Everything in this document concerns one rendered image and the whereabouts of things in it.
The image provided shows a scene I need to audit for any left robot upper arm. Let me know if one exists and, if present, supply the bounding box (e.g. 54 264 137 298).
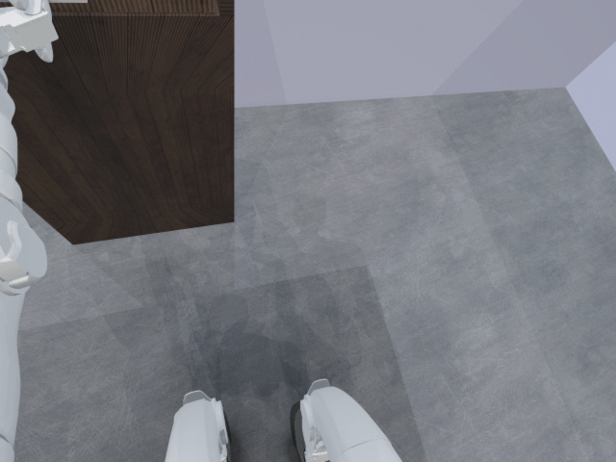
0 197 47 462

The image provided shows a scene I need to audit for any robot left hand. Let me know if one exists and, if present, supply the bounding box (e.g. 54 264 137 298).
0 0 59 68

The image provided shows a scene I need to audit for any robot right thigh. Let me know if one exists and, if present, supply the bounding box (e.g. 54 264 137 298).
300 387 402 462

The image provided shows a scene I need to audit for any cabinet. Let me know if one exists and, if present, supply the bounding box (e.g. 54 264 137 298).
3 0 235 244

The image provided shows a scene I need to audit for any robot right shin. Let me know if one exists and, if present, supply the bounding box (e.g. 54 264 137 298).
302 379 330 462

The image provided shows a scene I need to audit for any left robot forearm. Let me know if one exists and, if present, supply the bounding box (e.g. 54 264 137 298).
0 65 22 214

